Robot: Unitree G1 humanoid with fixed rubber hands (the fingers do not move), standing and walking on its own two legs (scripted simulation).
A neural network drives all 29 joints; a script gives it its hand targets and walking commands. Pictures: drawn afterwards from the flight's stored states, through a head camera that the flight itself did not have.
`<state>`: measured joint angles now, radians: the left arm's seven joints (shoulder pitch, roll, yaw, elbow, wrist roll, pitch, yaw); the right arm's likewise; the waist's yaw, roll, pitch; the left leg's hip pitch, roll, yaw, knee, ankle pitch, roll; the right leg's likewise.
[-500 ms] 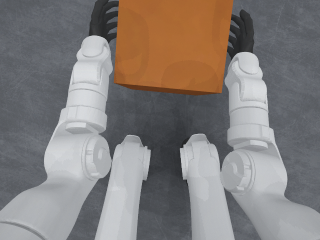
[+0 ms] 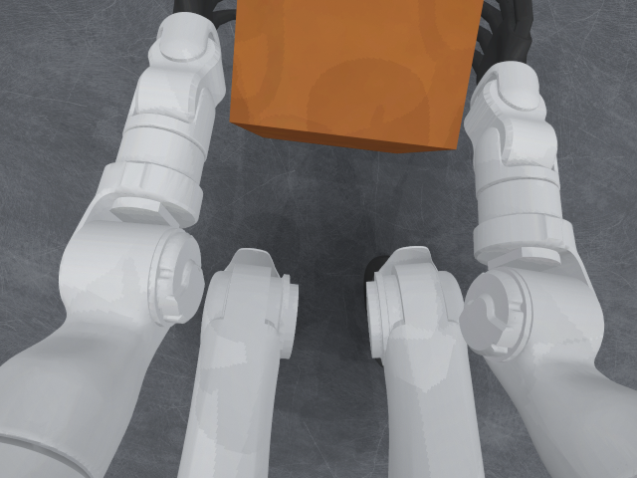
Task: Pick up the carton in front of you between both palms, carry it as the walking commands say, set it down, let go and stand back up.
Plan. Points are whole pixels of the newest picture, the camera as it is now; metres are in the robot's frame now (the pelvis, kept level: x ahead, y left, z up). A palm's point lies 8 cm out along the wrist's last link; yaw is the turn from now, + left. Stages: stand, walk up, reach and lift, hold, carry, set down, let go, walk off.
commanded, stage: set down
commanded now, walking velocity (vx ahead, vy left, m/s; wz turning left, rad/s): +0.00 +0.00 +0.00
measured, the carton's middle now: (346, 55) +0.53 -0.03 -0.23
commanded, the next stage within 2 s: none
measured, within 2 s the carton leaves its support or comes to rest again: rests again in 0.40 s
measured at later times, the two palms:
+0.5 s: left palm (204, 38) +0.53 +0.12 -0.18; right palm (490, 75) +0.50 -0.18 -0.18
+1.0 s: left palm (195, 46) +0.53 +0.14 -0.20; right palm (493, 83) +0.50 -0.19 -0.19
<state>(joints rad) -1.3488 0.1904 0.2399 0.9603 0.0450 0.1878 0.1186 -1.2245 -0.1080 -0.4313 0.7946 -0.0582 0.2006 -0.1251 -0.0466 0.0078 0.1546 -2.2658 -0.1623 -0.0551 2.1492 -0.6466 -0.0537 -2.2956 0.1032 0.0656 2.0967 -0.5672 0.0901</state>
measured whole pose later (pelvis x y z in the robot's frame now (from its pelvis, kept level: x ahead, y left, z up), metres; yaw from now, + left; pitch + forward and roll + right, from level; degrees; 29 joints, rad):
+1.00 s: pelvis -0.01 +0.00 -0.02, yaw +0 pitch +36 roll -2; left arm -1.44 0.29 0.22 1.15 0.07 0.08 0.04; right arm -1.36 -0.22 -0.41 1.10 -0.05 0.06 -0.05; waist -0.05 -0.01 0.34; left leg -2.23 -0.11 -0.04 2.23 -0.63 -0.03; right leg -2.25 0.07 0.03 2.17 -0.56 0.07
